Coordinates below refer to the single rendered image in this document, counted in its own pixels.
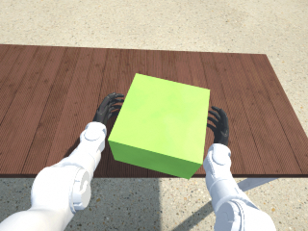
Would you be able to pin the robot left hand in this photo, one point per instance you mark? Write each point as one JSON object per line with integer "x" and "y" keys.
{"x": 104, "y": 111}

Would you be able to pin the table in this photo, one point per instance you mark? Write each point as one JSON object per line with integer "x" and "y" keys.
{"x": 48, "y": 95}

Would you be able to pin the robot right hand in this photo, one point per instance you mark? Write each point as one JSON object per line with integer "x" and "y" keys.
{"x": 221, "y": 131}

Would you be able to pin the robot left forearm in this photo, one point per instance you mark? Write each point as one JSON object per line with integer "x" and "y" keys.
{"x": 88, "y": 153}

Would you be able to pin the robot left upper arm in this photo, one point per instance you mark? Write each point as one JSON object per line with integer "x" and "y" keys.
{"x": 58, "y": 194}

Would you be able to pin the carton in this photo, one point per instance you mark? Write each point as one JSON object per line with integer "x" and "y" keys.
{"x": 162, "y": 126}

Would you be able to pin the robot right upper arm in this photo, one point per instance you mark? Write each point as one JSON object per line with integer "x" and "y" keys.
{"x": 236, "y": 216}

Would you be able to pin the robot right forearm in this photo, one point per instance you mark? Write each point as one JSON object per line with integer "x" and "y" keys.
{"x": 219, "y": 180}

